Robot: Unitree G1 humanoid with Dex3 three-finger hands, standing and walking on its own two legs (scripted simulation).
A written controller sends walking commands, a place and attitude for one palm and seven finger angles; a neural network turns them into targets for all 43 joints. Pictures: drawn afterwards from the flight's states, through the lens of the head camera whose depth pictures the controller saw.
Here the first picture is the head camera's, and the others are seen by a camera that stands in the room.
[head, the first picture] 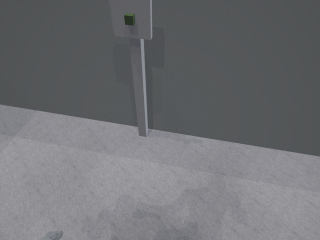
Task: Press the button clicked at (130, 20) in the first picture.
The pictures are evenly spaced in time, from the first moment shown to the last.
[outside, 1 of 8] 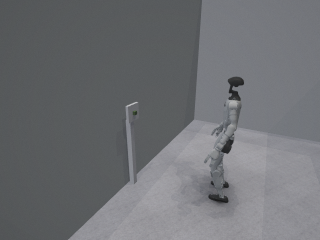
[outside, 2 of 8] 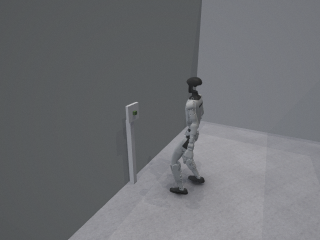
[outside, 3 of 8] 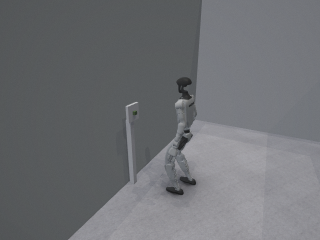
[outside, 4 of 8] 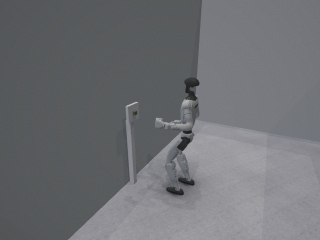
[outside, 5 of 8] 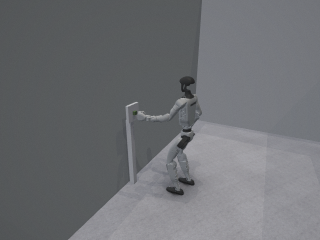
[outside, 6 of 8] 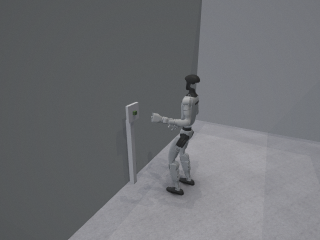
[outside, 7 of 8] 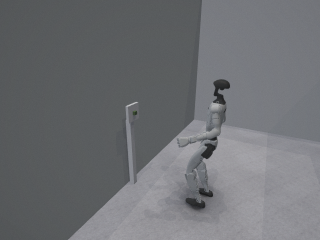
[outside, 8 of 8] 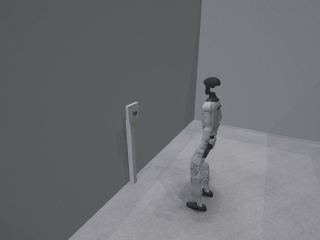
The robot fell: no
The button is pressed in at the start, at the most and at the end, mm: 0 15 0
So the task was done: yes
